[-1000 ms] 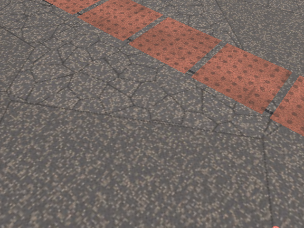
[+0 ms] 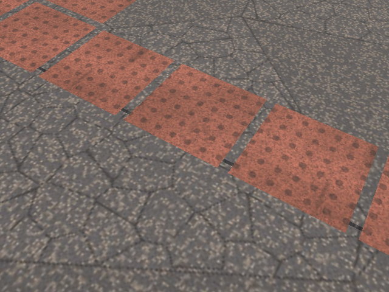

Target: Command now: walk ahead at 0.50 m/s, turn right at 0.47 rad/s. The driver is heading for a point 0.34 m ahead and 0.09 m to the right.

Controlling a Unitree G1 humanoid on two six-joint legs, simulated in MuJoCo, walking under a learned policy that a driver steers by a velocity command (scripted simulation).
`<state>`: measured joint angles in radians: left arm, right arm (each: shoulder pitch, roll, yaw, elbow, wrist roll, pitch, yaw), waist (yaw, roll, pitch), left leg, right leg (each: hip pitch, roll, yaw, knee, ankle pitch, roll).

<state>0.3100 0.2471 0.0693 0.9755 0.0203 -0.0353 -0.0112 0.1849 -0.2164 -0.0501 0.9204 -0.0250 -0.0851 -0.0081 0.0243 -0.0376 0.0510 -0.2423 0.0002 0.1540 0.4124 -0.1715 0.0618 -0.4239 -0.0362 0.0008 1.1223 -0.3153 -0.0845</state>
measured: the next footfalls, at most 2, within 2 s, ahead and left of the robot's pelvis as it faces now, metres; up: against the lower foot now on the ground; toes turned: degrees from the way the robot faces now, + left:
right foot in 0.36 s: +0.32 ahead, -0.13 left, +0.00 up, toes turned -16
left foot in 0.78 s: +0.34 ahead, +0.06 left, +0.00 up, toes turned -11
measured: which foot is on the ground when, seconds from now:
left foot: down 0.00-0.36, up 0.38-0.76, down 0.78-1.00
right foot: up 0.00-0.34, down 0.36-1.00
